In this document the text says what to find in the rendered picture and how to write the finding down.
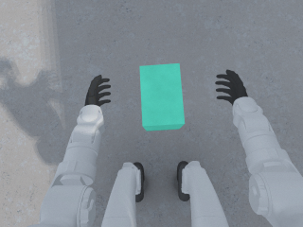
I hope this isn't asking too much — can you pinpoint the left robot upper arm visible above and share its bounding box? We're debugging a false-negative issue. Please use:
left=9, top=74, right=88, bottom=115
left=27, top=185, right=96, bottom=227

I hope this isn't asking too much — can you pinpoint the right robot thigh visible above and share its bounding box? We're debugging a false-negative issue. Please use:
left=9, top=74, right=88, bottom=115
left=182, top=166, right=229, bottom=227

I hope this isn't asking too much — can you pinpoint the robot left forearm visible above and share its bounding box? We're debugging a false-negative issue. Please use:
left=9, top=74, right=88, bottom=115
left=39, top=104, right=105, bottom=223

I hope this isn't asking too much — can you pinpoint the left robot thigh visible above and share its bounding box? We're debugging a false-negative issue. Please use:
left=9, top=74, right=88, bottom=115
left=101, top=166, right=141, bottom=227

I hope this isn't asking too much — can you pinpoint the right robot upper arm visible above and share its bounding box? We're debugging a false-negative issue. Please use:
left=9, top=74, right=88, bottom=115
left=248, top=171, right=303, bottom=227

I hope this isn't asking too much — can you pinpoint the robot right hand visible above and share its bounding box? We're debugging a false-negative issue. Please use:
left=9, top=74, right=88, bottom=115
left=215, top=69, right=248, bottom=106

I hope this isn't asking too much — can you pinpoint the robot left hand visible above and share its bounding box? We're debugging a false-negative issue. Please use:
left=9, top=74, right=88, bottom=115
left=84, top=75, right=111, bottom=107

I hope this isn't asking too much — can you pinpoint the robot thigh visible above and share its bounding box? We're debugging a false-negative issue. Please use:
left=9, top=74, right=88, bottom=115
left=101, top=166, right=141, bottom=227
left=182, top=166, right=229, bottom=227

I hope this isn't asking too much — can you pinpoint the robot right forearm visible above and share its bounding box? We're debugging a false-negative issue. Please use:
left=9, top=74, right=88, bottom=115
left=232, top=96, right=303, bottom=179

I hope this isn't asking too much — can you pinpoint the carton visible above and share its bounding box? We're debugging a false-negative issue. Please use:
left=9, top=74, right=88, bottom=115
left=139, top=63, right=185, bottom=131

